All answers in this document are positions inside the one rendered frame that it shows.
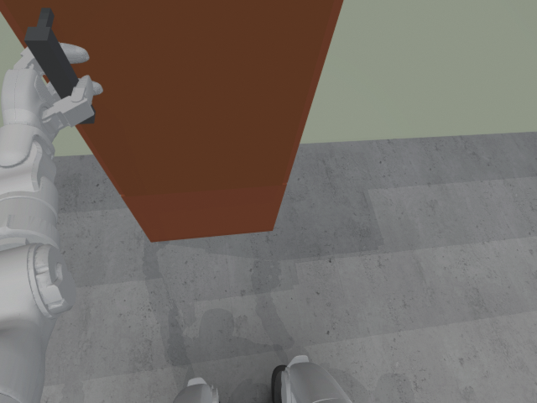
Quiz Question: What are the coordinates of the left robot thigh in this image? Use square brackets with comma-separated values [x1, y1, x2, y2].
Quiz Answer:
[172, 384, 219, 403]

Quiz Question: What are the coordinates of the left robot upper arm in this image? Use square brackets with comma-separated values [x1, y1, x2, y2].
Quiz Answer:
[0, 243, 76, 403]

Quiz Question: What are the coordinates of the robot thigh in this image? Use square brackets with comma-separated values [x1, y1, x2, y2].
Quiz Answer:
[281, 362, 352, 403]
[172, 384, 219, 403]

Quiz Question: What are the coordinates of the handle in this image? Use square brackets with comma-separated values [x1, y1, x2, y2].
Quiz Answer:
[24, 8, 96, 124]

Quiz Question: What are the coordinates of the right robot thigh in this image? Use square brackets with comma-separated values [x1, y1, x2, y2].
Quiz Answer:
[281, 362, 352, 403]

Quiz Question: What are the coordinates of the left robot hand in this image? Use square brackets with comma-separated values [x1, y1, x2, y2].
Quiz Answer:
[1, 42, 103, 143]

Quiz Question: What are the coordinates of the robot left forearm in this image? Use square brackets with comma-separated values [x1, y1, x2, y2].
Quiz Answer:
[0, 123, 60, 251]

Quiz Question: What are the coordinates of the cupboard door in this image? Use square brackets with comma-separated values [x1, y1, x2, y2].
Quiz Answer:
[3, 0, 334, 196]

